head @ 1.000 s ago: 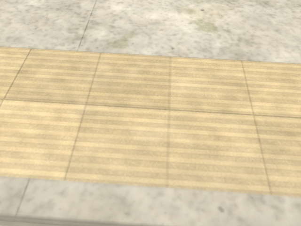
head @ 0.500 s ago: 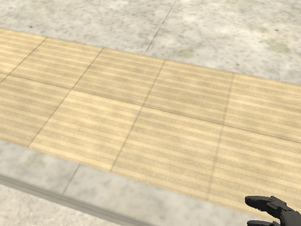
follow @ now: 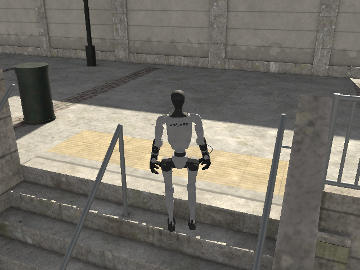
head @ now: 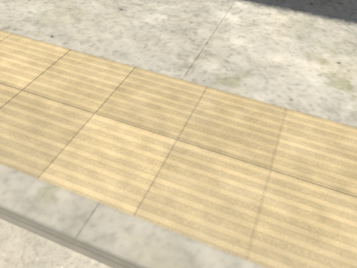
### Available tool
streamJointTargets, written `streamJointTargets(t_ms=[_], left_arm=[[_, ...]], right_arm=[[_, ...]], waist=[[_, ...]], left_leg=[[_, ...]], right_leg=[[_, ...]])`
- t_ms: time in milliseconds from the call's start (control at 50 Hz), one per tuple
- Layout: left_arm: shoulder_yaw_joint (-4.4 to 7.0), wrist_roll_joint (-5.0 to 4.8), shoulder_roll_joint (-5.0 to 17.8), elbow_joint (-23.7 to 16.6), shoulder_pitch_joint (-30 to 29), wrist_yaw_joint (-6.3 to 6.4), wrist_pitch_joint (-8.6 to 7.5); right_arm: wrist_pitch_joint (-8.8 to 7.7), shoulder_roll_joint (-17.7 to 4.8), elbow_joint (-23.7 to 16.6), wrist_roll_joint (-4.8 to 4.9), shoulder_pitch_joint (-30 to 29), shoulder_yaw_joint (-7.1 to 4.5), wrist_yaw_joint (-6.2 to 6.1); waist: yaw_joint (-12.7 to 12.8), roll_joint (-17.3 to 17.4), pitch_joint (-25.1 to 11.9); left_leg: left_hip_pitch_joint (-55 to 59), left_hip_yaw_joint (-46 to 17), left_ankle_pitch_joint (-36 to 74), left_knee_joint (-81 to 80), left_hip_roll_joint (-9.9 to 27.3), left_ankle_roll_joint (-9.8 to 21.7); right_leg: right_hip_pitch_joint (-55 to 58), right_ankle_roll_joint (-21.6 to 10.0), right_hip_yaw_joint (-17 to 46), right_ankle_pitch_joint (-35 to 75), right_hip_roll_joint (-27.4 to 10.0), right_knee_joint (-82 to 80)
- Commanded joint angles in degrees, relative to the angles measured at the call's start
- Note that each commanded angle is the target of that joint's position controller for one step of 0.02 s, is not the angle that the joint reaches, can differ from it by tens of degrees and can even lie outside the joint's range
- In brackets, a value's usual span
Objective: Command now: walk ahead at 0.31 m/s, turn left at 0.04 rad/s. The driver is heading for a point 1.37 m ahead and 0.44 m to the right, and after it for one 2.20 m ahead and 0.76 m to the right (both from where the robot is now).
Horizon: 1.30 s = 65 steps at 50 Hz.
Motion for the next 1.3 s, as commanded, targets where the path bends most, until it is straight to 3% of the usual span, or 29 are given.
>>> streamJointTargets(t_ms=[20, 60, 120, 200, 260, 300, 320, 380, 400, 420, 440, 460, 500, 540, 560, 620, 680, 720, 820, 920, 960, 1020, 1040, 1060, 1080, 1100, 1160, 1220, 1300], left_arm=[[0.29, -0.51, -0.3, -4.7, -6.2, -0.98, -4.48], [-1.54, -1.11, -3.6, -7.2, -9.5, -2.37, -6.53], [-4.48, -1.55, -8.0, -10.0, -13.4, -4.57, -7.39], [-7.52, -0.96, -7.7, -14.4, -19.5, -4.76, -5.36], [-9.58, -0.03, -7.7, -19.7, -30.5, -1.99, -4.54], [-9.17, -0.18, -7.5, -18.2, -31.5, -2.26, -4.91], [-8.36, -0.41, -6.4, -17.0, -28.7, -2.68, -5.11], [-4.16, -0.55, -0.5, -13.9, -19.7, -3.37, -4.96], [-2.15, 0.35, 3.7, -11.3, -8.7, -3.57, -4.59], [-0.29, 1.52, 7.7, -7.6, -1.3, -3.58, -3.71], [2.0, 1.98, 13.6, -2.7, 6.5, -2.39, -2.36], [1.24, 2.49, 10.5, 0.1, 5.7, -0.96, -2.28], [-2.12, 2.69, -1.4, 3.7, -3.4, -2.34, -4.18], [-3.78, 3.85, -9.6, 7.8, -7.7, -3.6, -6.16], [-3.67, 3.64, -10.1, 9.1, -7.7, -3.86, -6.08], [-2.52, 2.58, -4.7, 9.9, -5.9, -4.72, -7.09], [-2.63, 1.8, -2.3, 9.7, -2.6, -2.91, -8.19], [-2.02, 1.77, 0.8, 10.5, 1.9, -1.97, -8.61], [-1.07, 1.57, 2.1, 10.9, 12.2, -0.56, -7.83], [-0.43, 1.07, 3.7, 10.1, 12.8, -0.83, -6.21], [-0.06, 0.79, 5.6, 9.9, 11.3, -0.67, -5.89], [0.66, 1.24, 8.3, 9.1, 8.8, -0.27, -5.14], [0.43, 1.75, 8.3, 7.4, 6.7, -0.31, -5.58], [-1.81, 1.88, 0.5, 4.7, 11.0, -0.91, -7.08], [-1.83, 0.97, 0.3, 5.9, 10.4, -1.34, -8.73], [0.29, -1.03, 5.8, 4.0, 4.2, -1.65, -9.21], [1.46, -1.17, 4.9, 1.9, -1.1, -0.59, -7.12], [1.73, -1.66, 2.0, 1.3, 0.0, -0.59, -4.7], [2.02, 0.13, 2.8, -2.2, -7.1, -1.39, -4.22]], right_arm=[[-1.23, -6.0, -0.2, -2.27, 6.6, -1.26, -0.78], [-1.47, -2.4, 3.1, -1.4, 10.9, -0.15, -0.02], [-1.26, 2.4, 8.0, -2.17, 15.3, 1.34, 1.0], [-1.33, 3.2, 8.4, -2.63, 6.8, 3.08, 2.1], [-3.0, 0.3, 13.4, 0.95, 12.4, 3.46, 0.87], [-2.36, -2.8, 16.8, 3.26, 18.3, 1.98, 0.48], [-2.18, -3.6, 16.9, 3.2, 18.2, 2.04, 0.44], [-1.99, -9.7, 16.5, 0.11, 19.6, 0.25, 0.12], [-3.04, -10.3, 14.9, -1.28, 14.8, -0.02, 0.02], [-3.98, -6.9, 13.8, 0.97, 14.7, 0.06, 1.2], [-5.44, -3.2, 12.0, 0.54, 9.4, 0.49, 3.05], [-6.51, -1.0, 9.4, 0.73, 2.2, 0.07, 5.35], [-5.97, 3.0, -0.8, 1.98, -11.0, 1.43, 6.35], [-4.91, 3.6, -0.2, 1.13, -2.6, 2.19, 5.53], [-3.91, 4.1, 0.4, 2.1, 0.5, 2.56, 5.05], [-2.48, 3.6, -0.1, 2.33, 0.5, 3.63, 3.55], [-2.64, -0.4, -2.7, 0.61, -6.6, 3.0, 2.4], [-3.06, -1.7, -2.5, 1.0, -9.0, 2.44, 2.28], [-3.1, -2.4, -4.9, 2.67, -24.5, 1.48, 3.18], [-3.97, -1.7, -6.4, 3.3, -29.4, 0.98, 4.88], [-4.56, -2.9, -7.0, 2.96, -28.6, 0.46, 5.36], [-5.01, -9.4, -3.3, 2.29, -11.3, -2.6, 4.87], [-4.78, -13.2, -1.0, 1.43, -0.3, -3.94, 3.66], [-4.56, -20.0, -0.6, -0.87, 8.0, -5.65, 2.71], [-4.32, -15.3, -0.9, -0.92, 6.5, -4.53, 2.19], [-4.3, -11.1, -1.5, -0.72, 2.1, -3.38, 2.09], [-5.92, -4.5, -1.4, 0.15, -6.4, -1.4, 3.03], [-6.67, -5.5, 0.8, -0.12, -6.0, -1.84, 2.81], [-7.03, -7.6, 2.3, -1.33, -4.8, -2.17, 1.4]], waist=[[-2.9, 7.9, 3.5], [-3.5, 3.8, 4.1], [-3.2, 3.2, 5.3], [1.4, 5.8, 12.4], [-0.5, 13.8, 12.1], [-1.8, 11.8, 6.4], [0.5, 12.5, 2.5], [6.2, 21.2, -3.9], [10.9, 20.0, -10.3], [11.1, 2.6, -17.4], [12.7, -16.3, -18.2], [11.1, -14.4, -14.9], [2.8, -0.7, 3.3], [-4.9, 3.1, 4.3], [-6.6, 2.1, 5.0], [-7.9, 3.8, 7.4], [-5.5, 1.5, 5.8], [-3.1, 0.0, 4.0], [6.0, -0.2, 6.1], [5.8, -3.0, 10.3], [3.8, -4.7, 9.4], [-5.6, -7.5, -0.5], [-10.0, -5.9, -8.2], [-8.7, 11.1, -19.3], [-8.3, 14.2, -24.4], [-7.4, 12.0, -14.5], [-0.9, 6.9, -2.5], [1.6, 9.4, 2.9], [1.7, 6.7, 6.2]], left_leg=[[16.1, -39.2, -14.8, -20.8, 22.9, 12.9], [22.5, -28.1, -7.6, -16.3, 19.3, 9.2], [23.4, -22.2, -0.9, -14.4, 17.9, 7.5], [-8.1, -8.0, -1.1, -20.8, 14.5, 2.8], [-16.7, -8.7, 2.2, -38.0, 13.6, 6.6], [-1.6, -4.3, 21.9, -38.6, 15.8, 6.1], [2.6, -0.4, 48.4, -33.1, 14.4, 5.6], [22.1, -3.2, 99.4, -15.1, 19.4, 7.7], [17.0, -3.2, 110.1, -3.8, 19.9, 8.0], [1.2, -4.3, 90.4, 9.2, 12.0, 6.2], [-16.0, -9.0, 26.2, 29.9, 0.7, 5.0], [-26.2, -18.8, 11.1, 63.3, -4.9, 2.6], [-36.1, -18.3, 10.7, 79.6, -1.2, 6.5], [-33.6, -19.0, 15.7, 80.0, 0.7, 8.6], [-36.0, -18.4, 14.3, 79.8, 1.1, 8.7], [-39.9, -15.4, 14.7, 67.6, 2.9, 6.2], [-36.0, -9.0, 22.0, 53.7, 5.2, 0.9], [-38.4, -5.6, 25.5, 47.5, 8.1, -1.1], [-41.6, -2.5, 25.2, 24.5, 10.3, -3.5], [-31.9, -0.2, 17.7, 5.5, 7.2, -2.8], [-23.8, 1.2, 14.2, 0.4, 4.5, -1.0], [0.2, 2.1, 14.3, -6.7, 0.5, 3.3], [20.9, -5.2, 15.9, -1.3, 7.5, 5.8], [46.3, -31.9, 12.0, -2.0, 25.0, 15.3], [43.5, -46.4, 10.5, -11.7, 29.1, 16.9], [33.5, -35.9, 11.8, -13.0, 26.1, 12.9], [11.2, -12.8, 16.3, -18.3, 18.7, 6.1], [3.2, -5.9, 19.1, -22.2, 16.8, 5.1], [-0.3, 1.9, 22.5, -23.7, 15.0, 5.0]], right_leg=[[-37.4, 2.4, 9.2, 7.2, 3.4, 59.3], [-52.4, 0.2, 10.4, 9.8, 4.5, 74.9], [-66.3, -1.7, 11.0, 8.4, 4.8, 92.8], [-60.7, -0.1, 5.8, 18.4, 0.8, 75.9], [-45.3, 1.9, -9.7, 15.6, -6.7, 54.8], [-34.1, -1.7, -13.0, 10.1, -8.2, 38.2], [-24.5, -4.0, -15.1, 3.8, -5.0, 30.0], [-16.0, -6.1, -13.2, -16.8, 3.3, 15.6], [-3.0, -9.2, 0.1, -8.2, -1.1, 12.4], [12.5, -14.1, 22.4, -23.2, -8.0, -7.1], [22.5, -18.4, 48.6, -40.5, -14.5, -35.0], [16.7, -17.2, 61.5, -40.2, -18.3, -44.0], [-5.3, -10.2, 42.5, -28.7, -19.2, -37.4], [-10.4, -4.3, 23.0, -13.6, -13.9, -32.0], [-8.6, -3.1, 16.9, -9.6, -12.5, -32.9], [-8.6, -3.2, 5.2, -1.6, -10.5, -37.3], [-8.7, -5.7, 2.6, 6.7, -9.2, -45.5], [0.3, -5.8, 2.7, 11.8, -10.1, -47.5], [21.0, -5.1, 5.1, 17.0, -14.1, -51.7], [28.3, -6.2, 1.8, 24.9, -15.5, -52.2], [29.7, -5.9, -0.1, 41.8, -15.2, -48.0], [28.2, -3.5, -2.3, 63.1, -13.1, -27.9], [13.4, -2.5, -2.3, 50.6, -11.8, -15.1], [-12.4, 2.1, -3.5, 23.2, -1.6, 7.8], [-17.6, 2.1, 6.2, -5.1, 1.3, 21.1], [-21.5, 1.7, 8.3, -1.3, -1.8, 25.9], [-17.5, 1.6, 5.5, 10.0, -7.8, 19.5], [-18.6, 1.9, 5.4, 11.6, -8.8, 18.1], [-20.9, 3.1, 5.6, 22.1, -9.1, 5.9]])
Velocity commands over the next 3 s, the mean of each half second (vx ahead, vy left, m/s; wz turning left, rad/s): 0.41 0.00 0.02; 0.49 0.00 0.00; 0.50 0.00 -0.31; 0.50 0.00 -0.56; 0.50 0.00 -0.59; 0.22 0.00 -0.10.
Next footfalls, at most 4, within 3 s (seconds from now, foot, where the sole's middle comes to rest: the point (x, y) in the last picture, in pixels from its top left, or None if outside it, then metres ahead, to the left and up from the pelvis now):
0.38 right None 0.28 -0.14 -0.56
1.04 left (155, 227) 0.61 0.09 -0.56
1.56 right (227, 162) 0.91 -0.18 -0.56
2.04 left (199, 110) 1.21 -0.08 -0.56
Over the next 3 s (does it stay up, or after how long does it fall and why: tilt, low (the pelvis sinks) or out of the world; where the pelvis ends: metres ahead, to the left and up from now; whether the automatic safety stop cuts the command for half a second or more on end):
stays up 1.31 -0.41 0.21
